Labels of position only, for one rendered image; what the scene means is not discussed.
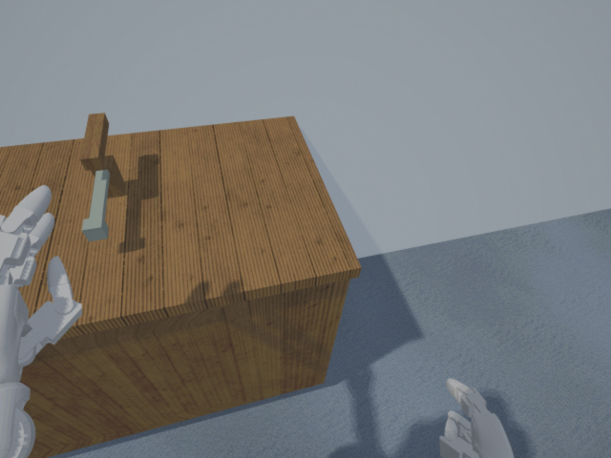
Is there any right robot hand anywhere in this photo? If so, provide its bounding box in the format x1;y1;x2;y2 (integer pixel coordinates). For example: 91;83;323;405
439;378;514;458

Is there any counter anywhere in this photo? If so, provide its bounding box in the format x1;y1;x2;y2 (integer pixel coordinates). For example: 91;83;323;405
0;113;362;458

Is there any tap lever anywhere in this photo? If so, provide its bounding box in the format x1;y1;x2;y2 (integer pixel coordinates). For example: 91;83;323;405
82;170;110;241

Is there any robot left forearm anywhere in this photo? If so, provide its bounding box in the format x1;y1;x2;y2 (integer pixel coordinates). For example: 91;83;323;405
0;383;35;458

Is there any left robot hand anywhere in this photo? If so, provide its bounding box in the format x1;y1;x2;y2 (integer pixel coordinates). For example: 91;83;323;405
0;185;82;384

